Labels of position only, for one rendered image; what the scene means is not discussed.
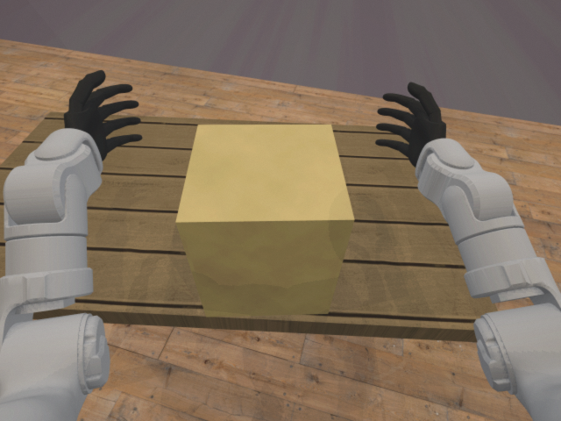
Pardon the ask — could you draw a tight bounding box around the robot right forearm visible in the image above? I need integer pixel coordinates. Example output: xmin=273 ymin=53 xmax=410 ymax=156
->
xmin=415 ymin=139 xmax=561 ymax=311

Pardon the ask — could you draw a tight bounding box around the left robot hand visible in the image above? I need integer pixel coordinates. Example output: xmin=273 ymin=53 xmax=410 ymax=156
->
xmin=64 ymin=70 xmax=142 ymax=161

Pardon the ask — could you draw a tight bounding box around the robot left forearm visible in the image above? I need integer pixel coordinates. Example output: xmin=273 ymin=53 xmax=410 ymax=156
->
xmin=0 ymin=128 xmax=103 ymax=353

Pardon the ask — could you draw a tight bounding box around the right robot hand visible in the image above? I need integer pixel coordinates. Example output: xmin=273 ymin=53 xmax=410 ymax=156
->
xmin=375 ymin=82 xmax=446 ymax=167

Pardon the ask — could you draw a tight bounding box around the carton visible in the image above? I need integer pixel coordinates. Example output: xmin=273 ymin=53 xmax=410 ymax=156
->
xmin=175 ymin=125 xmax=355 ymax=317

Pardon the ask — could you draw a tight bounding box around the robot left upper arm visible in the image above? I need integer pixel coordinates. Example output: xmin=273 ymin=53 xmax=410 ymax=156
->
xmin=0 ymin=313 xmax=110 ymax=421

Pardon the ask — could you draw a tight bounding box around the robot right upper arm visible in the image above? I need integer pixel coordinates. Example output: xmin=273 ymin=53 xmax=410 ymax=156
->
xmin=473 ymin=303 xmax=561 ymax=421

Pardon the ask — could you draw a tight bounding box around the table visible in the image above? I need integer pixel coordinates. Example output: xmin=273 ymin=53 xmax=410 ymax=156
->
xmin=0 ymin=112 xmax=498 ymax=342

